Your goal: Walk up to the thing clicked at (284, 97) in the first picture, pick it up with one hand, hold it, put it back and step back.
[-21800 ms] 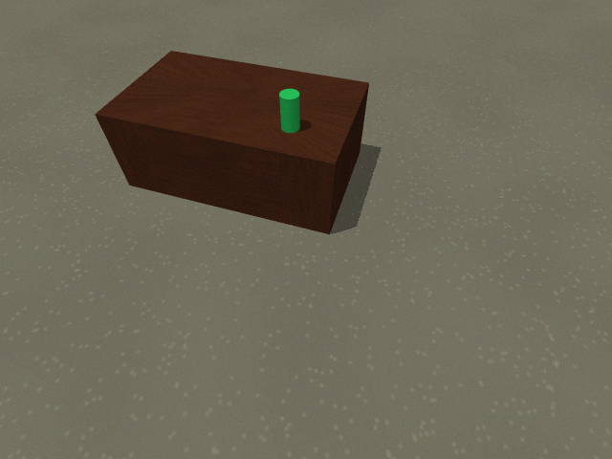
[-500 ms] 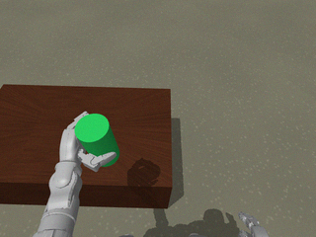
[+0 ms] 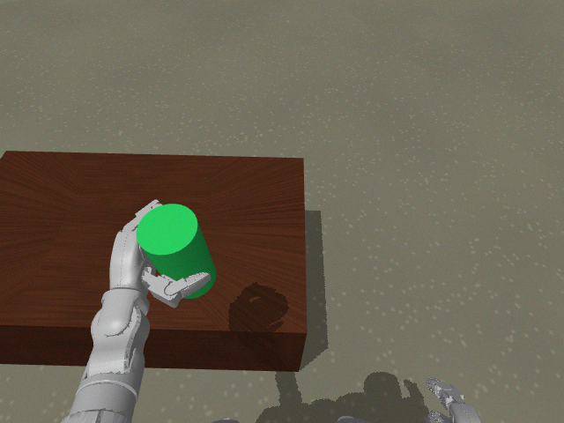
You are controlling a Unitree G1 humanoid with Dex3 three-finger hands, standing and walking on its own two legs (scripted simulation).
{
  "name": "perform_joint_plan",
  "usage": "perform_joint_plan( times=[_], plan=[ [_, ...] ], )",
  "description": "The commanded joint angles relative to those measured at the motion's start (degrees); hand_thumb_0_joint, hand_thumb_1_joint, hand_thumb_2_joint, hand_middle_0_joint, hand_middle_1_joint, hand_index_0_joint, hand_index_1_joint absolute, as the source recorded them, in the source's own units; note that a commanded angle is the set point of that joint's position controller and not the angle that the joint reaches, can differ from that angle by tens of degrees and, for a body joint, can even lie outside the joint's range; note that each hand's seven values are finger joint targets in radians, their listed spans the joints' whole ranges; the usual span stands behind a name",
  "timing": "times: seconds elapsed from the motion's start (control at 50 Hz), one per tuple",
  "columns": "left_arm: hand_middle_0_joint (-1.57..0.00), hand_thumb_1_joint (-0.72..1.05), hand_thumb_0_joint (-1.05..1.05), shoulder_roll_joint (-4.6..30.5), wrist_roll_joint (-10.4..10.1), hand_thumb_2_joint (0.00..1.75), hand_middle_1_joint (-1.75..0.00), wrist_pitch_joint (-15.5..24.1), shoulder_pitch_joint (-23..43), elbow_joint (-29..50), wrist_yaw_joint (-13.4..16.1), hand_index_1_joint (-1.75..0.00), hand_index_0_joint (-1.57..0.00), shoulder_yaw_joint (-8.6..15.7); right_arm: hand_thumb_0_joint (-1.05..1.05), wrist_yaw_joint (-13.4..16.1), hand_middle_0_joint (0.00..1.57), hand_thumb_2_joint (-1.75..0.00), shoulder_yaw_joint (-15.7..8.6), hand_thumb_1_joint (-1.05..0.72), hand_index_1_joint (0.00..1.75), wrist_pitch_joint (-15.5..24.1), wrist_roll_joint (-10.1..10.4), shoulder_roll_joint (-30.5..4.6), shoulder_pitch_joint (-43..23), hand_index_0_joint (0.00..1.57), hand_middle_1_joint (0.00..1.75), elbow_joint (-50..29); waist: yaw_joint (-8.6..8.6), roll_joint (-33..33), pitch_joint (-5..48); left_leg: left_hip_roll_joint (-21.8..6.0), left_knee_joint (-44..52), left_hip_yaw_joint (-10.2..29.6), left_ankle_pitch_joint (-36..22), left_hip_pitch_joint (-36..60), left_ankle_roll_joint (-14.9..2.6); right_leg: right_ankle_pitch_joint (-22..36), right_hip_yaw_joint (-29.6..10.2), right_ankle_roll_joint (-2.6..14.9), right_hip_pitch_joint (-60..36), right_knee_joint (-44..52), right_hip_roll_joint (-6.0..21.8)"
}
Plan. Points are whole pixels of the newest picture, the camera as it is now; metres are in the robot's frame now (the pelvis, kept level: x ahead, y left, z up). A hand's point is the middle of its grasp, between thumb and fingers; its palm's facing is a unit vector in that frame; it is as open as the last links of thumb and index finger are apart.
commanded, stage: hold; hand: left
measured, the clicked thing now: (181, 255) +0.33 +0.15 +0.05
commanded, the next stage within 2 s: crouch in 0.28 s
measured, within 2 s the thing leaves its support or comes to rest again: neither
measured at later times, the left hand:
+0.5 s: hand (180, 255) +0.33 +0.16 +0.04, palm faces +0.04 -1.00 +0.01, open 10.6 cm
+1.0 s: hand (198, 249) +0.43 +0.17 -0.10, palm faces +0.04 -1.00 -0.01, open 10.5 cm
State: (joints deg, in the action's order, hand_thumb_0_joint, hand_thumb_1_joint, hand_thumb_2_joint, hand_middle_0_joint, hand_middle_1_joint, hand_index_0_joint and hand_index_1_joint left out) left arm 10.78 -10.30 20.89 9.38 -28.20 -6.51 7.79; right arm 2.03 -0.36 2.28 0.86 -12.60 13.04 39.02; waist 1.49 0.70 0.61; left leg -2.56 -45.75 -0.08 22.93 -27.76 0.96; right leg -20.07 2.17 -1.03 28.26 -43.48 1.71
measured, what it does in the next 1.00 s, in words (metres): lowers itself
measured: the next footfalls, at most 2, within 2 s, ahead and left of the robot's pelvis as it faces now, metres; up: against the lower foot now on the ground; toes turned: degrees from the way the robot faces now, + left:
none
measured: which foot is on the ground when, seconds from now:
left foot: down 0.00-1.00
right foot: down 0.00-1.00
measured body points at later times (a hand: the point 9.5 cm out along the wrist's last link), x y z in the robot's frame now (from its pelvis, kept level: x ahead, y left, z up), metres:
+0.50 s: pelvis +0.00 +0.00 +0.00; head +0.04 +0.00 +0.45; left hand +0.33 +0.21 +0.04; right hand +0.12 -0.25 -0.11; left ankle +0.00 +0.13 -0.71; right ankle +0.02 -0.13 -0.71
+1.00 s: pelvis -0.03 +0.00 -0.11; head +0.11 +0.02 +0.32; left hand +0.42 +0.22 -0.09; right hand +0.02 -0.27 -0.23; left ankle +0.00 +0.13 -0.71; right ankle +0.02 -0.13 -0.71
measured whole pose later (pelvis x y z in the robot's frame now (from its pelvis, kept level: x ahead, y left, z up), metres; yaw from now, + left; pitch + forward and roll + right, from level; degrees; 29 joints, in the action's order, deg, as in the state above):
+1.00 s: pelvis -0.03 +0.00 -0.11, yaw +0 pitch +25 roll -2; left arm 19.7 -7.7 34.0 39.3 -61.3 -9.3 17.7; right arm -1.0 0.3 1.8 -2.6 -14.2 15.8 40.3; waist 7.1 0.6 7.2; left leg -2.7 -78.9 2.3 32.7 -71.0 1.1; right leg -29.5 2.7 -0.6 70.9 -75.7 2.0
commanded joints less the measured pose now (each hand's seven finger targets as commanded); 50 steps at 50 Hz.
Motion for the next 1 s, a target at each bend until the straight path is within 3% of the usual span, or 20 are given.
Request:
perform_joint_plan(
  times=[0.0,0.04,0.08,0.1,0.18,0.34,0.36,0.4,0.46,0.48,0.54,0.64,0.66,0.74,0.78,0.8,0.82,0.9,0.92,0.98],
  plan=[
    [-1.28,0.10,0.00,7.53,-1.27,1.32,-1.51,5.59,17.77,15.98,0.09,-1.51,-1.31,3.11,0.00,0.74,0.20,-0.90,-2.51,-0.91,0.30,2.59,-0.19,-7.36,-1.96,0.20,0.30,-7.27,-0.39,0.44,17.62,2.03,6.51,-0.34,-12.07,5.72,-1.05,12.64,0.20,1.48,-8.35,5.49,-1.63],
    [-1.27,0.09,0.00,8.61,-1.16,1.32,-1.50,5.82,20.19,18.43,-0.04,-1.50,-1.30,3.30,0.00,0.77,0.20,-0.90,-2.62,-0.91,0.30,2.82,-0.30,-7.48,-1.11,0.20,0.30,-6.90,-0.26,2.59,20.37,1.87,5.92,-0.11,-15.29,7.36,-0.77,15.30,0.23,1.59,-8.66,4.57,-1.73],
    [-1.28,0.12,0.00,7.91,-1.24,1.31,-1.51,5.56,19.92,16.14,-0.14,-1.50,-1.31,3.00,0.00,0.95,0.20,-0.90,-2.59,-0.91,0.30,2.83,-0.29,-7.63,-0.91,0.20,0.30,-6.62,0.50,0.34,18.82,1.80,5.47,-0.10,-15.95,6.84,-1.02,16.47,0.17,1.32,-8.65,4.65,-1.71],
    [-1.27,0.09,0.00,9.31,-1.42,1.32,-1.51,5.87,21.42,17.66,-0.04,-1.51,-1.30,4.38,0.00,1.03,0.20,-0.91,-2.70,-0.91,0.30,2.81,-0.25,-7.82,-0.71,0.20,0.30,-6.50,0.34,0.20,20.24,1.74,5.33,-0.07,-16.79,7.38,-1.10,17.49,0.06,1.29,-9.18,4.56,-1.65],
    [-1.29,0.08,0.00,7.73,-1.24,1.32,-1.51,5.61,21.21,15.97,-0.34,-1.51,-1.31,2.64,0.00,0.91,0.20,-0.91,-2.57,-0.91,0.30,2.82,-0.19,-7.59,-1.46,0.20,0.30,-6.64,0.05,2.06,16.54,1.71,6.76,0.22,-12.52,6.44,-0.74,12.41,0.41,1.65,-6.61,5.06,-1.82],
    [-1.28,0.07,0.00,7.84,-1.35,1.30,-1.50,4.86,18.83,15.31,-0.21,-1.49,-1.30,3.13,0.00,0.92,0.20,-0.91,-2.60,-0.92,0.30,2.55,-0.14,-7.47,-1.02,0.20,0.30,-6.66,-0.16,-0.13,18.68,2.01,5.79,-0.33,-16.17,6.42,-1.19,17.07,0.21,1.26,-9.48,5.28,-1.45],
    [-1.27,0.15,0.00,8.25,-1.07,1.36,-1.48,4.80,19.23,14.78,-0.01,-1.49,-1.29,3.42,0.00,0.88,0.20,-0.91,-2.60,-0.89,0.30,2.56,-0.23,-7.54,-0.76,0.20,0.30,-6.53,0.22,0.20,18.10,1.93,5.92,-0.20,-16.23,6.38,-1.18,16.94,0.27,1.35,-8.82,4.98,-1.51],
    [-1.30,0.19,0.00,7.58,-1.07,1.23,-1.41,5.14,19.84,13.05,0.37,-1.40,-1.32,3.39,0.00,0.64,0.20,-0.90,-2.59,-0.89,0.30,2.43,-0.18,-7.46,-1.34,0.20,0.30,-6.50,-0.02,0.32,15.29,1.83,6.23,-0.16,-14.00,4.93,-1.03,14.29,0.42,1.53,-7.13,5.09,-1.63],
    [-1.31,0.22,0.00,7.74,-1.25,1.23,-1.41,6.22,22.75,9.51,-0.31,-1.41,-1.33,3.83,0.00,0.61,0.20,-0.90,-2.66,-0.88,0.30,2.70,-0.37,-7.60,-1.60,0.20,0.30,-5.95,0.97,-2.16,13.22,1.87,5.93,-0.15,-8.22,1.93,-1.56,9.50,0.12,1.31,-4.81,5.20,-1.41],
    [-1.31,0.21,0.00,9.12,-1.16,1.23,-1.42,7.16,24.52,9.47,-0.65,-1.41,-1.33,4.93,0.00,0.47,0.20,-0.90,-2.81,-0.88,0.30,2.70,-0.56,-7.75,-1.30,0.20,0.30,-5.62,0.90,-0.07,14.54,1.95,5.12,-0.18,-8.62,1.83,-1.47,9.89,-0.13,1.46,-4.07,4.44,-1.34],
    [-1.31,0.21,0.00,7.90,-0.82,1.22,-1.41,8.73,26.65,2.10,-1.64,-1.41,-1.33,4.47,0.00,0.09,0.20,-0.90,-3.26,-0.88,0.30,2.99,-0.94,-8.31,-0.15,0.20,0.30,-4.76,2.36,-1.84,12.90,1.65,2.50,0.28,-6.60,-2.05,-1.58,8.38,-0.13,1.53,0.61,1.63,-1.52],
    [-1.32,0.15,0.00,11.62,-0.29,1.23,-1.45,13.90,36.16,-6.50,-2.81,-1.44,-1.34,6.77,0.00,-0.73,0.20,-0.90,-3.45,-0.89,0.30,3.51,-1.87,-8.84,2.35,0.20,0.30,-4.43,3.68,-0.77,18.29,2.18,-5.95,0.47,-2.80,-11.19,-1.64,5.22,-1.13,1.69,9.09,-5.81,-1.19],
    [-1.33,0.14,0.00,13.75,-0.32,1.24,-1.46,15.26,37.66,-6.90,-2.78,-1.45,-1.35,8.52,0.00,-0.97,0.20,-0.90,-3.50,-0.89,0.30,3.49,-2.16,-9.00,3.45,0.20,0.30,-4.45,3.50,-0.56,22.69,2.21,-7.90,0.54,-3.71,-12.10,-1.59,5.90,-1.27,1.71,9.56,-7.76,-1.13],
    [-1.34,0.13,0.00,16.22,-0.35,1.26,-1.47,18.48,45.14,-9.71,-3.62,-1.47,-1.35,9.39,0.00,-1.37,0.20,-0.90,-2.79,-0.90,0.30,3.24,-2.84,-9.70,5.58,0.20,0.30,-4.81,3.76,4.27,32.93,2.30,-15.14,1.38,-9.64,-13.77,-1.27,9.10,-0.87,2.30,15.83,-15.13,-1.33],
    [-1.33,0.12,0.00,16.44,0.00,1.26,-1.45,19.08,48.41,-12.12,-3.82,-1.45,-1.34,9.25,0.00,-1.70,0.20,-0.91,-2.45,-0.91,0.30,3.15,-3.16,-10.13,6.70,0.20,0.30,-4.19,4.35,5.92,36.31,2.06,-18.16,2.32,-12.27,-15.61,-1.14,9.87,-0.37,2.74,19.85,-18.67,-1.34],
    [-1.33,0.10,0.00,18.82,0.14,1.24,-1.44,19.40,49.45,-13.10,-3.78,-1.44,-1.34,10.87,0.00,-1.65,0.20,-0.91,-2.35,-0.92,0.30,2.87,-3.18,-10.50,7.11,0.20,0.30,-4.18,4.02,5.81,37.48,2.05,-19.26,2.38,-12.56,-16.89,-1.29,10.18,-0.42,2.74,20.03,-19.68,-1.32],
    [-1.34,0.10,0.00,18.25,0.53,1.24,-1.44,19.33,50.75,-14.44,-3.91,-1.45,-1.35,9.92,0.00,-1.63,0.20,-0.91,-2.45,-0.92,0.30,2.62,-3.16,-10.76,7.32,0.20,0.30,-4.08,4.32,6.40,37.77,1.92,-19.97,2.57,-12.37,-16.96,-1.19,9.48,-0.23,2.91,22.18,-20.74,-1.45],
    [-1.34,0.09,0.00,18.06,1.50,1.24,-1.43,18.43,53.24,-19.38,-3.26,-1.44,-1.34,10.85,0.00,-2.15,0.20,-0.91,-2.86,-0.91,0.30,1.54,-3.56,-11.44,8.50,0.20,0.30,-3.40,4.86,6.78,37.57,1.80,-21.74,3.29,-6.66,-22.05,-0.90,4.07,0.38,3.32,27.60,-23.16,-1.78],
    [-1.34,0.11,0.00,20.21,1.60,1.23,-1.43,18.26,52.83,-20.25,-2.85,-1.44,-1.34,12.71,0.00,-2.16,0.20,-0.91,-2.73,-0.91,0.30,1.30,-3.51,-11.46,8.38,0.20,0.30,-3.45,4.30,5.92,38.12,2.02,-22.88,2.81,-5.55,-25.09,-1.15,3.91,0.03,3.14,26.33,-23.60,-1.59],
    [-1.34,0.12,0.00,20.47,2.39,1.23,-1.43,18.07,54.39,-20.48,-2.63,-1.44,-1.35,12.99,0.00,-2.62,0.20,-0.91,-2.67,-0.92,0.30,0.85,-3.65,-11.38,9.40,0.20,0.30,-3.02,5.40,4.77,42.08,2.15,-26.43,2.58,-8.37,-28.38,-1.71,7.97,-0.31,2.98,25.23,-26.13,-1.46]
  ],
)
